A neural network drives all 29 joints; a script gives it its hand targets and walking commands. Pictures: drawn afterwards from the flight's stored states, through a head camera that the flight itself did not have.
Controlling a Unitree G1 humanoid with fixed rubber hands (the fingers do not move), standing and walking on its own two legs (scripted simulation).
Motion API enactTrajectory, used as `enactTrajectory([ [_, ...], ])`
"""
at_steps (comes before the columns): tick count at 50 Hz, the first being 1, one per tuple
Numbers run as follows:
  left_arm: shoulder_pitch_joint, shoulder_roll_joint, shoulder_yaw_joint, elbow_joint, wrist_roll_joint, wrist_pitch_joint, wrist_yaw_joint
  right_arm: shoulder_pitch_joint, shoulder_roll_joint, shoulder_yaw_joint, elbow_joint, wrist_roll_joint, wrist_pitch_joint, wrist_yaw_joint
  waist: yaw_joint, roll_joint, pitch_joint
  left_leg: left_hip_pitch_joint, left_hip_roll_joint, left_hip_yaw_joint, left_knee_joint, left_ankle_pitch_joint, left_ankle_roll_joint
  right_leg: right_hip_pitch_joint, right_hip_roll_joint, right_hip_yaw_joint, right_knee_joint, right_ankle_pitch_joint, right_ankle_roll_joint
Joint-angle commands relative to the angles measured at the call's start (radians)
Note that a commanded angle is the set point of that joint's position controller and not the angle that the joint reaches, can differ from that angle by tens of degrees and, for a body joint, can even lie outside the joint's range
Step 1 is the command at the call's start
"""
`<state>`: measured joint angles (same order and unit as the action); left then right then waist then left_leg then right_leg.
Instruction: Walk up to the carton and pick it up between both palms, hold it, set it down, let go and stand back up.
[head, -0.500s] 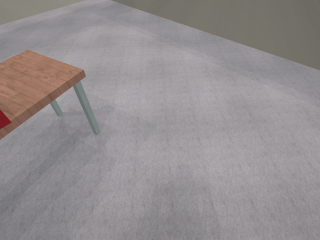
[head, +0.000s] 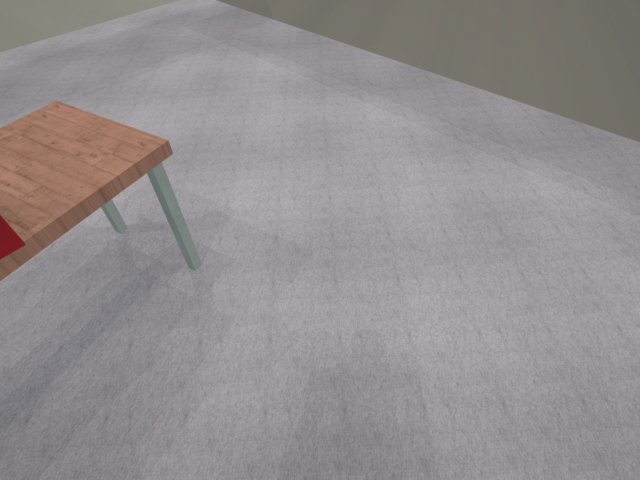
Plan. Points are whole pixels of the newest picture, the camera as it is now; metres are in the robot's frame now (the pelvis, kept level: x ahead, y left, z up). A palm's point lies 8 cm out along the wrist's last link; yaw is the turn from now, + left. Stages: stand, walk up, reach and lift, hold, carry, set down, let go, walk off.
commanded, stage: stand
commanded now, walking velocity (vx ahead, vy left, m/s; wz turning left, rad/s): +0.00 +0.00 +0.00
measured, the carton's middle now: out of the picture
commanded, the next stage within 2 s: walk up in 0.28 s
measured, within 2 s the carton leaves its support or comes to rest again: neither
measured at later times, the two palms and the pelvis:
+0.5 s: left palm out of the picture -0.03 +0.20 -0.15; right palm out of the picture -0.03 -0.20 -0.15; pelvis +0.00 +0.00 +0.00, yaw +2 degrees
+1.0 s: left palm out of the picture +0.08 +0.43 -0.13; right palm (340, 396) +0.27 +0.00 -0.11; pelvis +0.06 +0.16 -0.03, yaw +29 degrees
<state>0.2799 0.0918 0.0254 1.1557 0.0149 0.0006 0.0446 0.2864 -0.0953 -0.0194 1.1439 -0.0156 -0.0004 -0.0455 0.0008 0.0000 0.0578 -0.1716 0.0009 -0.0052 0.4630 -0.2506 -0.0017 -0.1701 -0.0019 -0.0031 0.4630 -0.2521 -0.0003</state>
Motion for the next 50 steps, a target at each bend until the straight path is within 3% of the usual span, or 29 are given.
enactTrajectory([
  [1,0.076,0.075,0.008,-0.008,0.000,-0.006,0.004,0.074,-0.073,-0.010,-0.007,0.000,-0.006,-0.004,0.000,0.000,0.039,-0.035,0.066,-0.065,-0.098,0.086,0.031,-0.040,-0.066,0.070,-0.101,0.085,-0.029],
  [23,0.097,0.068,-0.001,0.001,-0.001,-0.007,0.003,0.094,-0.065,-0.003,0.006,0.001,-0.005,-0.003,0.000,0.000,0.044,-0.048,0.066,-0.069,-0.104,0.062,0.030,-0.055,-0.066,0.075,-0.110,0.057,-0.030],
  [24,0.054,0.191,0.077,-0.222,0.013,-0.030,0.013,-0.055,-0.242,-0.084,-0.201,0.029,0.002,0.043,0.069,0.021,-0.010,-0.467,-0.026,-0.101,0.132,-0.282,0.061,0.284,-0.161,0.176,-0.103,-0.246,-0.108],
  [25,0.142,0.243,0.099,-0.201,0.020,-0.042,0.033,-0.179,-0.187,-0.067,-0.260,0.008,0.011,0.061,0.137,-0.149,-0.031,-0.667,-0.036,0.026,0.422,-0.318,0.012,0.366,-0.412,0.384,-0.257,-0.341,-0.200],
  [26,0.148,0.198,0.090,-0.214,0.035,-0.045,0.060,-0.221,-0.171,-0.074,-0.309,-0.042,0.024,0.068,0.126,-0.079,-0.007,-0.720,0.107,-0.033,0.596,-0.313,-0.010,0.250,-0.564,0.418,-0.289,-0.281,-0.256],
  [27,0.098,0.137,0.079,-0.223,0.039,-0.053,0.073,-0.204,-0.170,-0.079,-0.321,-0.048,0.034,0.078,0.078,-0.037,-0.001,-0.681,0.156,-0.075,0.659,-0.247,-0.017,0.151,-0.539,0.359,-0.289,-0.257,-0.238],
  [28,0.055,0.125,0.077,-0.240,0.051,-0.066,0.074,-0.145,-0.164,-0.082,-0.322,-0.050,0.038,0.087,0.034,-0.058,-0.006,-0.640,0.183,-0.097,0.692,-0.184,-0.029,0.104,-0.487,0.275,-0.282,-0.233,-0.201],
  [30,-0.012,0.141,0.074,-0.297,0.057,-0.090,0.070,-0.069,-0.150,-0.073,-0.341,-0.050,0.037,0.106,0.000,-0.105,-0.013,-0.565,0.188,-0.076,0.704,-0.103,-0.051,0.019,-0.433,0.121,-0.282,-0.185,-0.169],
  [34,-0.063,0.210,0.090,-0.375,0.060,-0.104,0.045,-0.121,-0.112,-0.038,-0.412,-0.027,0.041,0.143,0.006,-0.140,0.038,-0.469,0.187,-0.005,0.498,-0.069,-0.053,-0.063,-0.397,-0.077,-0.286,-0.239,-0.137],
  [36,-0.084,0.253,0.099,-0.410,0.066,-0.097,0.028,-0.132,-0.109,-0.031,-0.444,-0.019,0.036,0.162,0.010,-0.153,0.042,-0.330,0.155,0.077,0.372,-0.076,-0.018,-0.126,-0.369,-0.182,-0.259,-0.285,-0.106],
  [38,-0.078,0.280,0.105,-0.427,0.066,-0.087,0.017,-0.131,-0.130,-0.038,-0.473,-0.010,0.024,0.168,0.020,-0.145,0.042,-0.223,0.121,0.154,0.338,-0.085,0.020,-0.156,-0.386,-0.218,-0.228,-0.367,-0.104],
  [39,-0.083,0.283,0.102,-0.435,0.063,-0.078,0.011,-0.115,-0.146,-0.044,-0.485,-0.008,0.017,0.164,0.011,-0.125,0.049,-0.183,0.104,0.175,0.306,-0.107,0.033,-0.165,-0.395,-0.233,-0.175,-0.387,-0.106],
  [40,-0.093,0.271,0.090,-0.442,0.057,-0.067,0.000,-0.066,-0.172,-0.058,-0.491,-0.009,0.007,0.156,-0.024,-0.054,0.038,-0.106,0.076,0.189,0.234,-0.096,0.045,-0.188,-0.373,-0.271,-0.054,-0.382,-0.096],
  [41,-0.052,0.212,0.065,-0.441,0.055,-0.054,-0.016,0.024,-0.223,-0.086,-0.469,-0.013,-0.004,0.138,-0.056,0.107,-0.018,-0.016,0.013,0.167,0.165,-0.141,0.057,-0.185,-0.293,-0.316,0.213,-0.299,-0.070],
  [42,-0.037,0.129,0.027,-0.486,0.050,-0.050,-0.042,0.139,-0.323,-0.130,-0.469,-0.013,-0.015,0.110,-0.115,0.383,-0.063,0.077,0.107,-0.137,0.018,-0.261,0.129,-0.342,-0.167,-0.350,0.601,-0.285,0.005],
  [43,-0.128,0.131,0.017,-0.595,0.043,-0.055,-0.060,0.151,-0.389,-0.143,-0.506,0.016,-0.021,0.091,-0.134,0.431,-0.113,0.122,0.246,-0.602,-0.155,-0.359,0.244,-0.565,-0.053,-0.138,0.818,-0.454,0.030],
  [44,-0.190,0.170,0.014,-0.639,0.033,-0.059,-0.066,0.131,-0.379,-0.133,-0.528,0.038,-0.016,0.071,-0.137,0.282,-0.124,0.118,0.304,-0.670,-0.216,-0.341,0.269,-0.587,-0.097,-0.019,0.914,-0.409,0.016],
  [45,-0.186,0.161,0.003,-0.647,0.012,-0.068,-0.069,0.110,-0.369,-0.125,-0.547,0.035,-0.011,0.052,-0.114,0.219,-0.119,0.119,0.306,-0.624,-0.180,-0.274,0.273,-0.612,-0.117,0.005,0.955,-0.340,0.005],
  [47,-0.114,0.151,-0.008,-0.619,-0.001,-0.078,-0.061,0.036,-0.303,-0.105,-0.593,0.002,-0.011,0.027,-0.059,0.134,-0.087,0.032,0.274,-0.505,-0.116,-0.154,0.262,-0.578,-0.177,0.005,0.929,-0.236,-0.004],
  [50,-0.076,0.155,-0.004,-0.605,0.011,-0.071,-0.057,0.011,-0.237,-0.083,-0.610,-0.017,-0.035,0.032,-0.032,0.060,-0.089,-0.097,0.235,-0.425,-0.131,-0.002,0.267,-0.458,-0.177,-0.004,0.823,-0.178,0.020],
])
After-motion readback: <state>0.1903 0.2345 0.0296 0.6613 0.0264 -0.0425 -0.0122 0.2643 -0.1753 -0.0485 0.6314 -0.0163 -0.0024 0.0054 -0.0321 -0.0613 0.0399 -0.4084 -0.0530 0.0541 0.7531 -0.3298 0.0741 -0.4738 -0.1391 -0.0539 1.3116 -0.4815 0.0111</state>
